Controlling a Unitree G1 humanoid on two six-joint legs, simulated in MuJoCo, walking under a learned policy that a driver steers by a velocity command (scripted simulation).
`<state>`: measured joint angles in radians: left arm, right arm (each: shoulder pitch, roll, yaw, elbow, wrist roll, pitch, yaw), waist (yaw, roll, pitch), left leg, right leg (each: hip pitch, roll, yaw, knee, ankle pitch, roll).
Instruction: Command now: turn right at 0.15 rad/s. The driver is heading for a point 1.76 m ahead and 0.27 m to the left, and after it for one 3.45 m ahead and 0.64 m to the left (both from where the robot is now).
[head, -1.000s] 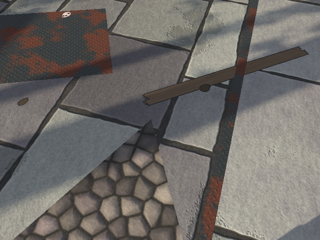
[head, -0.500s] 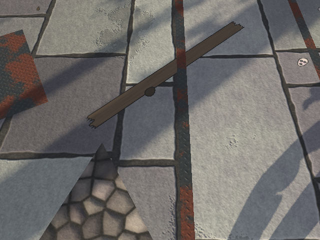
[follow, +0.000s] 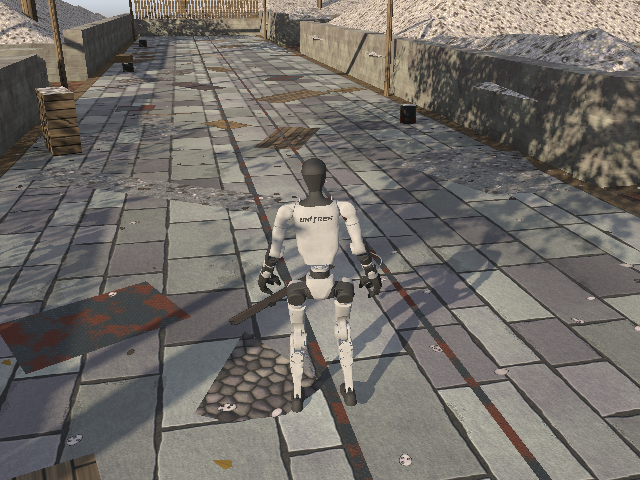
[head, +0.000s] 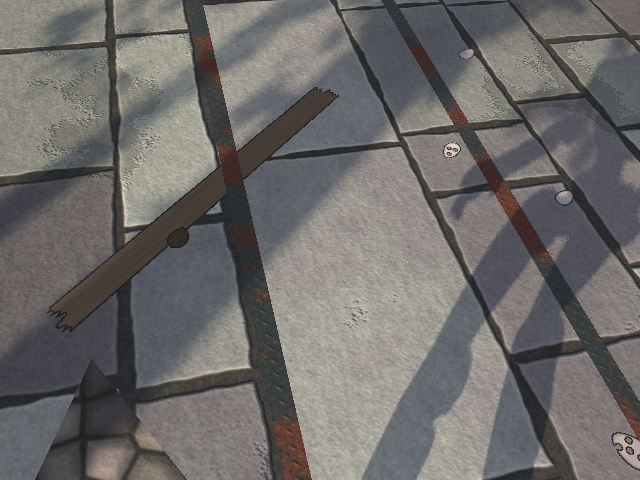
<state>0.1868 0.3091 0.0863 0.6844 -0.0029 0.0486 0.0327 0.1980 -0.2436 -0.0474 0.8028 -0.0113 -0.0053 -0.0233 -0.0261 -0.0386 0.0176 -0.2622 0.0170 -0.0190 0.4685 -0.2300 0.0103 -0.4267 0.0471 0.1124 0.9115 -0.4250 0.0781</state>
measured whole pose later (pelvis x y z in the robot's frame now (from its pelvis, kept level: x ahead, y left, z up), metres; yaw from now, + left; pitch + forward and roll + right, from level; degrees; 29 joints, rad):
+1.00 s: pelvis -0.01 -0.02 -0.01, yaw +0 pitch -2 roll +0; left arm 0.25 0.22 0.02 0.97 0.00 0.00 0.03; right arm 0.20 -0.22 -0.03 1.08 0.00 0.01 -0.04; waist -0.02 0.00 0.04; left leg -0.23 0.03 -0.02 0.51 -0.25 -0.03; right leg -0.18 0.01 0.05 0.51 -0.30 0.01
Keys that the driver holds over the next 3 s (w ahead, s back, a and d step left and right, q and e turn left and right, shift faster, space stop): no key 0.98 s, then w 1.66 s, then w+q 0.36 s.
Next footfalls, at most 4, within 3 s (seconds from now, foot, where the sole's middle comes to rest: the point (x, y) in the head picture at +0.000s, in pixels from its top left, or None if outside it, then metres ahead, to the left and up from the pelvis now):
0.10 right None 0.02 -0.15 -0.78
1.66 right None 0.41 -0.13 -0.78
2.20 left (258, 373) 0.73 0.10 -0.78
2.74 right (355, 266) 1.04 -0.14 -0.78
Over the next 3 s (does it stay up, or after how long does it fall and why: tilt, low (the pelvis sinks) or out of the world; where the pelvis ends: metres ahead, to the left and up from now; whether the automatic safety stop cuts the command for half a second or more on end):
stays up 1.00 -0.05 0.00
